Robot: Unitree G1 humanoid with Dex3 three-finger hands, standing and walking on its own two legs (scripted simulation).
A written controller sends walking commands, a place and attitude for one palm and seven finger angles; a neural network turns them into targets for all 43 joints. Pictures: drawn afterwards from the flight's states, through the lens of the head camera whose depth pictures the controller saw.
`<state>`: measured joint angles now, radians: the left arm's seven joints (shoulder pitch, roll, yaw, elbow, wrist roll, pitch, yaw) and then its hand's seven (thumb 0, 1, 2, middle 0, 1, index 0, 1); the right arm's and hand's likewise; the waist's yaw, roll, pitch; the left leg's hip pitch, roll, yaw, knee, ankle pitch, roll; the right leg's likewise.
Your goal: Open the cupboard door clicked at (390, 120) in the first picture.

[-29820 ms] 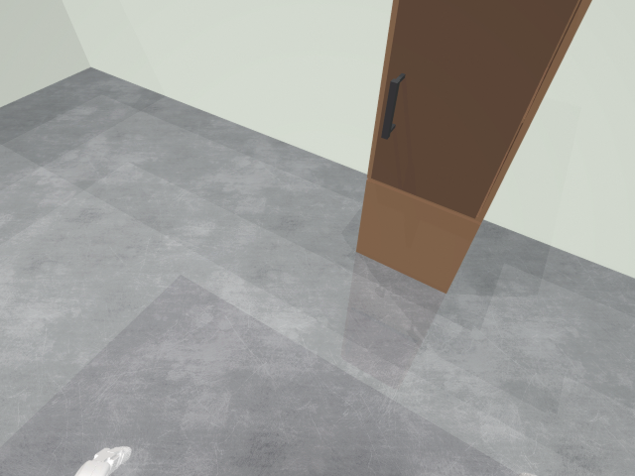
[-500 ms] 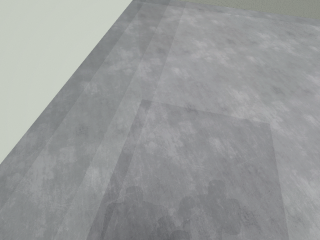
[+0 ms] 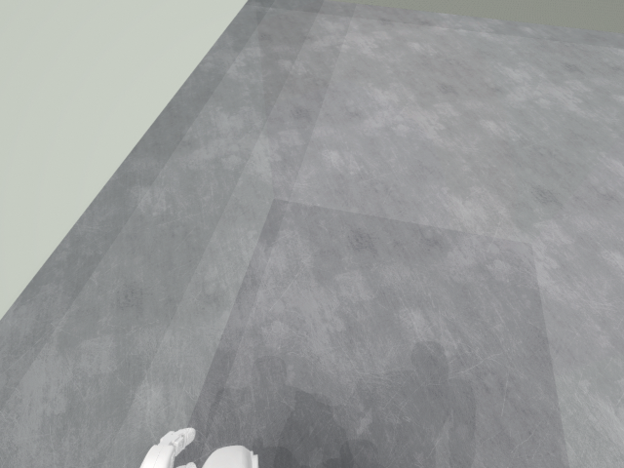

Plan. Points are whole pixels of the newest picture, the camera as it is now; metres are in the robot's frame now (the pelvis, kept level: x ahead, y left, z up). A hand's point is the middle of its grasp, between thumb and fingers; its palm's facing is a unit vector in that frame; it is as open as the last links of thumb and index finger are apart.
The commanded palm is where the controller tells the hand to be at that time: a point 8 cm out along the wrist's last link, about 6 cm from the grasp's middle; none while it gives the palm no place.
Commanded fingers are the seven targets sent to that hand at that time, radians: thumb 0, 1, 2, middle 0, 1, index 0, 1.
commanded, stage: turn to face it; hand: left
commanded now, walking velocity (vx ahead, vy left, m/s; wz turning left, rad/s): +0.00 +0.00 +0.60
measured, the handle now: out of the picture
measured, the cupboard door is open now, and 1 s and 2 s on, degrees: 49 49 49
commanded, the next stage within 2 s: none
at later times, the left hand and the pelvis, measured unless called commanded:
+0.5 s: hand out of the picture +0.09 +0.24 -0.16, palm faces +0.30 -0.91 -0.31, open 7.4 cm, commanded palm none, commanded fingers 0.00 0.90 0.90 -0.20 -0.30 -0.20 -0.30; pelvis +0.06 +0.00 +0.00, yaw +17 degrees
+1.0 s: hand out of the picture +0.00 +0.15 -0.18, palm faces +0.61 -0.75 -0.24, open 7.3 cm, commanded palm none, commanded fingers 0.00 0.90 0.90 -0.20 -0.30 -0.20 -0.30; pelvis +0.09 -0.04 -0.01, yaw +37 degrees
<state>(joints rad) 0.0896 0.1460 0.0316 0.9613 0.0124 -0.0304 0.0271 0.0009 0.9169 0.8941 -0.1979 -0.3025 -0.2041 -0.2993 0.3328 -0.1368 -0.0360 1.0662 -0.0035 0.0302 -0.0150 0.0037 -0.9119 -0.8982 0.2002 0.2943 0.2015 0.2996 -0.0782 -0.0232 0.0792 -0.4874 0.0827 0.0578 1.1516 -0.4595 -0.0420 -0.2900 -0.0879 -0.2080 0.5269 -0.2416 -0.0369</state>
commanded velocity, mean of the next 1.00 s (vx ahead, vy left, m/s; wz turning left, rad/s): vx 0.00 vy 0.00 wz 0.60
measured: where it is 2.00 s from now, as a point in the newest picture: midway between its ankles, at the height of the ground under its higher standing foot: outside the picture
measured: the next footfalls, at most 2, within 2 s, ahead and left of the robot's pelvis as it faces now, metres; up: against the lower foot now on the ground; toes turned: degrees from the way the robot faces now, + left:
left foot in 0.18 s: +0.10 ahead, +0.14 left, +0.00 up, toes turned +15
right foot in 0.58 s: +0.14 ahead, -0.13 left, +0.00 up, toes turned +18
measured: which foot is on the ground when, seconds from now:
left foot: up 0.00-0.16, down 0.18-0.58, up 0.60-0.98, down 1.00-1.00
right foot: down 0.00-0.18, up 0.20-0.56, down 0.58-1.00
